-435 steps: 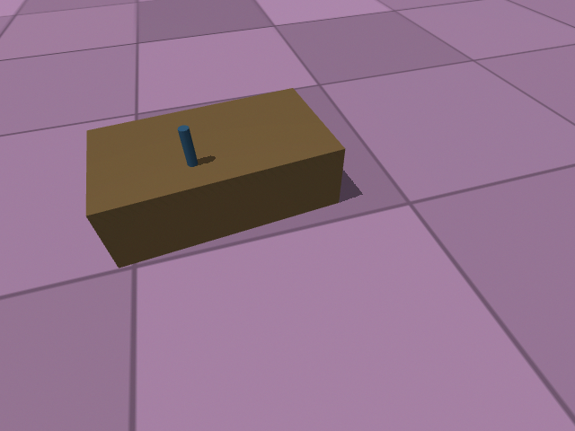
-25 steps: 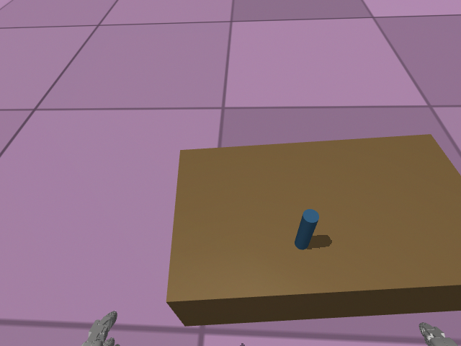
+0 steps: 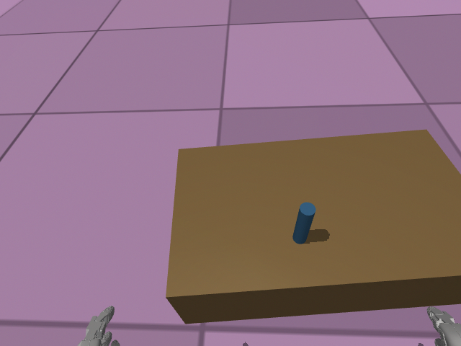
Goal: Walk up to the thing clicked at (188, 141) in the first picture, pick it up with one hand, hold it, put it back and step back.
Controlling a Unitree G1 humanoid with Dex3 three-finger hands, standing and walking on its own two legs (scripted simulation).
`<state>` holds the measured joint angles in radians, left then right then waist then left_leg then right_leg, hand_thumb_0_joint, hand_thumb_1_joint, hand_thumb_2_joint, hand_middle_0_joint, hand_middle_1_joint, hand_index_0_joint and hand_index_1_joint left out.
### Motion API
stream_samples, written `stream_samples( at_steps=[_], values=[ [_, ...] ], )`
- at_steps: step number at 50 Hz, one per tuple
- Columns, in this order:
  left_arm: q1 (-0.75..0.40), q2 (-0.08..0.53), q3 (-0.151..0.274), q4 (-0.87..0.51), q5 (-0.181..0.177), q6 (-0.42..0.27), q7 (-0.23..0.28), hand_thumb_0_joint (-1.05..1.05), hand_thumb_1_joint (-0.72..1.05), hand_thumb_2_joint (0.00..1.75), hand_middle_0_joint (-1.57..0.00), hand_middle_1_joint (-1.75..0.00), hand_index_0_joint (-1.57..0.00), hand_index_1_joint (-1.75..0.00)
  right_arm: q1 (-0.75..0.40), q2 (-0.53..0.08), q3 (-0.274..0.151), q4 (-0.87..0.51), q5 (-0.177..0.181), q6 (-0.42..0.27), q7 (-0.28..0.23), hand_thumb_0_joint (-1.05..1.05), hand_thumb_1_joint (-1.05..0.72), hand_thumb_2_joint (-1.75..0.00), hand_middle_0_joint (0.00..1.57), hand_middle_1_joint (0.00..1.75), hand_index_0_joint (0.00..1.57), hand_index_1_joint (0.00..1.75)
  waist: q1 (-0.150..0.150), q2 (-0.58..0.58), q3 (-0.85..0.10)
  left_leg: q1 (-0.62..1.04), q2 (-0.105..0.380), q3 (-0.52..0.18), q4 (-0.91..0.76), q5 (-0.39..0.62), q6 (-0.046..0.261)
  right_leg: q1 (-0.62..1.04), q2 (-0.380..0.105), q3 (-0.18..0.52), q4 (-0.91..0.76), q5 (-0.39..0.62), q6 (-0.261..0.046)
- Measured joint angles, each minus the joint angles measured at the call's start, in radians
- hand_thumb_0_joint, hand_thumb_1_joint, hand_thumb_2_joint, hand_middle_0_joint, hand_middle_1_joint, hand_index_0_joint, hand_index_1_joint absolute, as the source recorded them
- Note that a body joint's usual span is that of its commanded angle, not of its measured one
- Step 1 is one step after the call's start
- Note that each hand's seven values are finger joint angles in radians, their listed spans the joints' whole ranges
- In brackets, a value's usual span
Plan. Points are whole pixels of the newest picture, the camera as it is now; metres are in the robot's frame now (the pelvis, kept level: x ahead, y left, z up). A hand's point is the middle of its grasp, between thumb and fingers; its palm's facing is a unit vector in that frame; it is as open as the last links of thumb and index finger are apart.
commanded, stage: go down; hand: right
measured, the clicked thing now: (303, 224) +0.53 -0.19 -0.30
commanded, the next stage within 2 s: approach in 1.32 s
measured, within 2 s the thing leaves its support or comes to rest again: neither
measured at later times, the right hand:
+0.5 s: hand (421, 252) +0.32 -0.33 -0.05, palm faces +0.15 +0.97 -0.18, open 17.2 cm
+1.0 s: hand (425, 218) +0.38 -0.36 -0.04, palm faces +0.16 +0.98 -0.12, open 16.9 cm
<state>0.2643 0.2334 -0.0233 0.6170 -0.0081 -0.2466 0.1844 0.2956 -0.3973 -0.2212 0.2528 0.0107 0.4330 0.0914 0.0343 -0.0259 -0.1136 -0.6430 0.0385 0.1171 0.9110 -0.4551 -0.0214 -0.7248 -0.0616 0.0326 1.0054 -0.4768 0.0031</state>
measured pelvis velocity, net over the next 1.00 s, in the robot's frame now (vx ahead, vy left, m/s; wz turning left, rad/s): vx -0.02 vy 0.00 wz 0.06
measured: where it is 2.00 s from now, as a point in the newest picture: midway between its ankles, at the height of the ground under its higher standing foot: outside the picture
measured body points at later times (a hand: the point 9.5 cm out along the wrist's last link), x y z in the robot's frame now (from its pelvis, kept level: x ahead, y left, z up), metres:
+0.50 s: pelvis -0.02 +0.01 -0.02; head +0.09 -0.01 +0.42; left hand +0.06 +0.29 -0.12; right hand +0.31 -0.38 -0.03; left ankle +0.00 +0.14 -0.68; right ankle +0.01 -0.11 -0.68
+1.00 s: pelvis -0.02 +0.00 -0.04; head +0.13 -0.04 +0.39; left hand +0.04 +0.28 -0.13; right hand +0.37 -0.42 -0.03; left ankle +0.00 +0.14 -0.68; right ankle +0.01 -0.11 -0.68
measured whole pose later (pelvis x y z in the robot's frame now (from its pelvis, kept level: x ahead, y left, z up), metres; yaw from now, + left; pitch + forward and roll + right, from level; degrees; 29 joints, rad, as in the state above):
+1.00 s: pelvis -0.02 +0.00 -0.04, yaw +3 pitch +22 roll +4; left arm 0.30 0.31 -0.05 0.67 0.02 -0.11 0.06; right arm -0.58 -0.82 -0.63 1.20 0.05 -0.24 0.51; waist 0.10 0.03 -0.08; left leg -1.00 0.02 0.09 1.08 -0.47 -0.02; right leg -1.07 -0.09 0.02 1.17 -0.50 0.00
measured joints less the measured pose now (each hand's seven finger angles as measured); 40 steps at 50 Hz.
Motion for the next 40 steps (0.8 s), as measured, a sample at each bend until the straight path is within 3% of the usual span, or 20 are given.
stream_samples(
  at_steps=[6, 13, 19, 27, 35, 40],
  values=[
    [-0.014, 0.003, -0.013, 0.038, 0.003, -0.015, 0.010, 0.01, 0.90, 0.89, -0.20, -0.30, -0.20, -0.30, -0.185, -0.055, -0.067, 0.121, 0.030, -0.077, 0.032, -0.01, 0.51, -0.04, 0.06, 0.05, 0.05, 0.05, 0.001, 0.009, 0.020, -0.017, 0.000, 0.003, 0.011, 0.004, 0.004, -0.016, 0.000, 0.004, 0.006, 0.009, 0.004],
    [-0.011, 0.017, -0.010, 0.060, 0.010, -0.004, -0.009, 0.01, 0.90, 0.89, -0.21, -0.30, -0.21, -0.30, -0.416, -0.143, -0.157, 0.387, 0.045, -0.189, 0.144, -0.01, 0.48, -0.04, 0.06, 0.05, 0.05, 0.05, 0.025, 0.010, 0.027, -0.056, -0.006, -0.007, 0.013, 0.016, 0.009, -0.046, -0.006, -0.005, 0.002, 0.020, 0.006],
    [0.024, 0.042, 0.010, 0.064, 0.020, 0.027, -0.042, 0.01, 0.90, 0.90, -0.21, -0.30, -0.20, -0.30, -0.535, -0.201, -0.236, 0.583, 0.042, -0.339, 0.241, -0.01, 0.46, -0.05, 0.06, 0.05, 0.05, 0.05, 0.034, 0.014, 0.032, -0.127, -0.007, -0.023, 0.049, 0.014, 0.010, -0.104, -0.010, -0.019, 0.025, 0.019, 0.004],
    [0.050, 0.067, 0.012, 0.074, 0.024, 0.075, -0.070, 0.01, 0.90, 0.90, -0.20, -0.30, -0.20, -0.30, -0.673, -0.279, -0.323, 0.766, 0.046, -0.530, 0.327, -0.01, 0.47, -0.06, 0.05, 0.05, 0.05, 0.05, 0.037, 0.030, 0.041, -0.249, -0.008, -0.031, 0.131, -0.005, 0.015, -0.218, -0.014, -0.022, 0.096, 0.004, 0.006],
    [0.044, 0.074, -0.007, 0.079, 0.028, 0.098, -0.085, 0.01, 0.91, 0.90, -0.20, -0.30, -0.20, -0.30, -0.794, -0.359, -0.388, 0.888, 0.033, -0.619, 0.373, -0.01, 0.46, -0.06, 0.06, 0.05, 0.05, 0.05, 0.052, 0.046, 0.042, -0.311, -0.016, -0.028, 0.161, -0.009, 0.018, -0.282, -0.023, -0.016, 0.133, -0.004, 0.007],
    [0.039, 0.075, -0.018, 0.071, 0.030, 0.106, -0.097, 0.01, 0.92, 0.89, -0.20, -0.30, -0.20, -0.30, -0.841, -0.407, -0.405, 0.937, 0.035, -0.650, 0.391, -0.01, 0.43, -0.06, 0.06, 0.05, 0.05, 0.05, 0.062, 0.051, 0.040, -0.331, -0.019, -0.026, 0.163, -0.008, 0.016, -0.307, -0.026, -0.013, 0.143, -0.009, 0.005]
  ],
)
